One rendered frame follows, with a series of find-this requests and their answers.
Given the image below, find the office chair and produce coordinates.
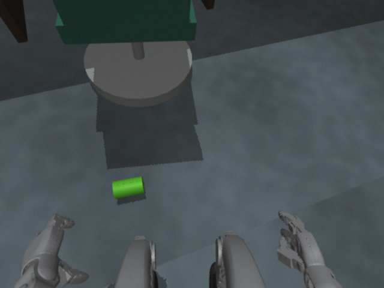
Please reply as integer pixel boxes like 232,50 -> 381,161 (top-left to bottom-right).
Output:
52,0 -> 197,107

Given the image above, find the left robot arm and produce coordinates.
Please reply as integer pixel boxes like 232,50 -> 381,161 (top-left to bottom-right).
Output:
14,254 -> 60,288

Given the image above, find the left robot hand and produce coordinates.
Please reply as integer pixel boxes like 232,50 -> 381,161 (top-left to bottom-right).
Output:
22,213 -> 89,287

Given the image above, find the right robot hand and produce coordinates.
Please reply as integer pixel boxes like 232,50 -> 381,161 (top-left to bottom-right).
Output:
277,210 -> 326,273

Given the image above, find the right robot arm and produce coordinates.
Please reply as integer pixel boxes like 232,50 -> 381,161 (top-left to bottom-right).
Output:
304,265 -> 343,288

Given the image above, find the can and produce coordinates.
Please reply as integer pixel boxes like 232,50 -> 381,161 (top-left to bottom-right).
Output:
112,176 -> 145,199

